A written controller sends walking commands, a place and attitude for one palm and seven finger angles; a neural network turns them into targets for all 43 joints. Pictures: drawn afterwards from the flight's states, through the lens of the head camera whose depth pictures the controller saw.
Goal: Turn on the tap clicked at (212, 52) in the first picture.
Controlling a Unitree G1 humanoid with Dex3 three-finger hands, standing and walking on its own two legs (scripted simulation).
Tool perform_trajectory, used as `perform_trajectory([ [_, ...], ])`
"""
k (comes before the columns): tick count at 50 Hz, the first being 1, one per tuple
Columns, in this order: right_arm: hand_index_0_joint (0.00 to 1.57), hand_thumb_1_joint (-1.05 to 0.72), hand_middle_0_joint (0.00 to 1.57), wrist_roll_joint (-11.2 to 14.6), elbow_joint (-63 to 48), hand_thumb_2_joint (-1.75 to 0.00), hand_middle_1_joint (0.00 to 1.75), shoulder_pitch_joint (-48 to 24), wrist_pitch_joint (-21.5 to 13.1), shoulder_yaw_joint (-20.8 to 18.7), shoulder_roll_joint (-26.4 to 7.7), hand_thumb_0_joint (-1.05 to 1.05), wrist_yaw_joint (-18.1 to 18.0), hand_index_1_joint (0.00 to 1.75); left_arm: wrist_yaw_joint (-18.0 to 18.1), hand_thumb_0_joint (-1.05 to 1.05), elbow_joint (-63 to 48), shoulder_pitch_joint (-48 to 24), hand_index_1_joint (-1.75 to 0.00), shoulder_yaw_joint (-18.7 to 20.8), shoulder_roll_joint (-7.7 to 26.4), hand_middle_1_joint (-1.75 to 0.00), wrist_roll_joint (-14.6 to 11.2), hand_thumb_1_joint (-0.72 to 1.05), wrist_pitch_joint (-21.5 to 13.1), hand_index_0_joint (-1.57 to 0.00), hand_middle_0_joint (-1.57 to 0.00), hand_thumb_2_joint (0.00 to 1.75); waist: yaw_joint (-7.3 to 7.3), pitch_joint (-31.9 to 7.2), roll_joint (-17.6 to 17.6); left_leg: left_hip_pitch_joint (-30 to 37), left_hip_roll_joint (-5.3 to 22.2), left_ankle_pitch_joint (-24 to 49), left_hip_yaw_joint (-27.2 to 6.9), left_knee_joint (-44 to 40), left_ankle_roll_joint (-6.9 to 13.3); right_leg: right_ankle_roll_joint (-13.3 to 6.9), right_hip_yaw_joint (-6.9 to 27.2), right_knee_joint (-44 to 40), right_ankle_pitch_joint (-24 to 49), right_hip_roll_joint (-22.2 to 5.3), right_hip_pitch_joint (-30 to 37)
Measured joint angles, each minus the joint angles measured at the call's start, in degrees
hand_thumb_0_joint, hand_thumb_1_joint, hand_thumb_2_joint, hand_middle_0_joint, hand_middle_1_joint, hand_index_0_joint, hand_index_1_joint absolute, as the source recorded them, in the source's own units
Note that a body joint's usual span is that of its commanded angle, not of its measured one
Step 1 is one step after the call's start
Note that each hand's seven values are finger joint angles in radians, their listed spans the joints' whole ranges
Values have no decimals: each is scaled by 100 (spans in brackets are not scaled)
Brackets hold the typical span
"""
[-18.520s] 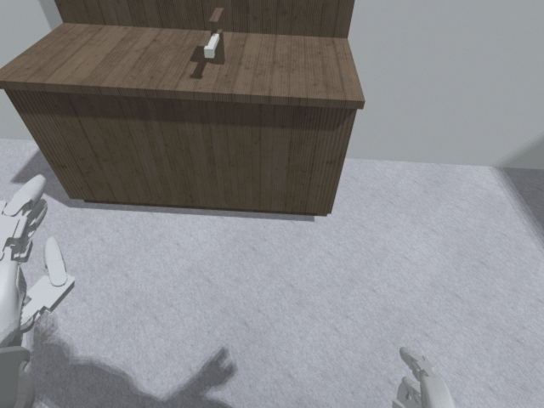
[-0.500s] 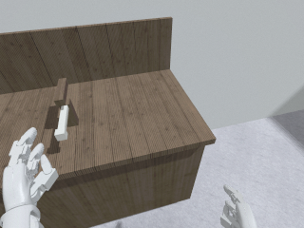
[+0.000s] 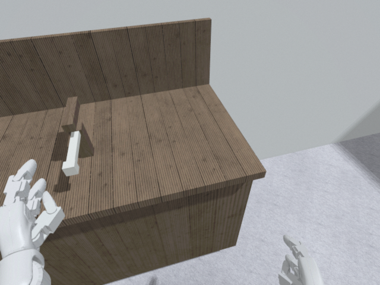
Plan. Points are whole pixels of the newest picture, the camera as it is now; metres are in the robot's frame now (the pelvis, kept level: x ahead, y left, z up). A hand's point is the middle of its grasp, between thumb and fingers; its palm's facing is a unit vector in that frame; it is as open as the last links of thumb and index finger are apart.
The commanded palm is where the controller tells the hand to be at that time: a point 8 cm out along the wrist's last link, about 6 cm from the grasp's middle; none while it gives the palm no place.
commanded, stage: reach beside the lever's end, fingers flat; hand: left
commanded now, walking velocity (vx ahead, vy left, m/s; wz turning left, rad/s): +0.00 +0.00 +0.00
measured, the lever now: (70, 167) +0.35 +0.34 +0.05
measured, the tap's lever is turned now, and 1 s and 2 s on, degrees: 0 0 0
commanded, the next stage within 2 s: push the lever round in 1.88 s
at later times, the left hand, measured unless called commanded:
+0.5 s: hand (56, 200) +0.23 +0.29 +0.10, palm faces +0.57 -0.82 -0.11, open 7.5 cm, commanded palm +0.19 +0.33 +0.10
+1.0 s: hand (64, 185) +0.28 +0.31 +0.07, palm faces +0.56 -0.83 -0.10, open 7.7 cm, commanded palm +0.24 +0.35 +0.08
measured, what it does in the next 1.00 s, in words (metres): stands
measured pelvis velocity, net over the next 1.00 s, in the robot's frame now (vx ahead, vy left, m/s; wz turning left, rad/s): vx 0.00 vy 0.04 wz -0.02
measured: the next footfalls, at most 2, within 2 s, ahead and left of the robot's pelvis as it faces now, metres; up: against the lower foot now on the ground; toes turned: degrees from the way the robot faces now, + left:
none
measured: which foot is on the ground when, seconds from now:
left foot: down 0.00-1.00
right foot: down 0.00-1.00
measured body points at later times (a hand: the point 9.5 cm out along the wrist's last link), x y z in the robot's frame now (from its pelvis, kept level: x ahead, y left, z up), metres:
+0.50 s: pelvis +0.00 +0.02 +0.00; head -0.01 +0.00 +0.45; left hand +0.20 +0.33 +0.11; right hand +0.18 -0.22 -0.08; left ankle +0.04 +0.13 -0.72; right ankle -0.02 -0.06 -0.72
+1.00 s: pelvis +0.00 +0.04 -0.01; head +0.02 +0.04 +0.44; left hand +0.25 +0.36 +0.08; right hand +0.17 -0.20 -0.10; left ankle +0.04 +0.13 -0.72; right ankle -0.02 -0.06 -0.72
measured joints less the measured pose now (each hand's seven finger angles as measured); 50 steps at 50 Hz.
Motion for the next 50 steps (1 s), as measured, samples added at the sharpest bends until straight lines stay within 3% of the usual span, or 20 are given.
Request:
perform_trajectory([
  [9, 20, -91, 20, 18, 58, -90, 30, 37, 2, -47, -14, 1, 5, 30, -125, 2, 518, -251, -30, 191, 73, -30, -70, 89, -180, -20, -20, 90, -66, -7, -17, -61, 8, 30, 44, -28, 14, 19, 43, -16, 40, 1, -80],
  [34, 20, -91, 21, -37, 149, -90, 30, -36, 117, -42, 2, 1, 71, 30, -165, 2, 2039, -1460, -25, 467, 188, -25, 61, 90, -725, -19, -18, 90, -179, 34, -78, -534, -63, -26, 102, 231, 163, 170, 84, 159, 31, -77, -511],
  [50, 20, -91, 21, -93, 111, -90, 30, 69, 273, -113, -12, 1, 188, 30, -69, 2, 2624, -1926, -21, 430, 138, -21, 287, 90, -1036, -17, -17, 90, -259, -14, -85, -831, -105, -159, 179, 448, 261, 271, 150, 323, -61, -126, -790],
])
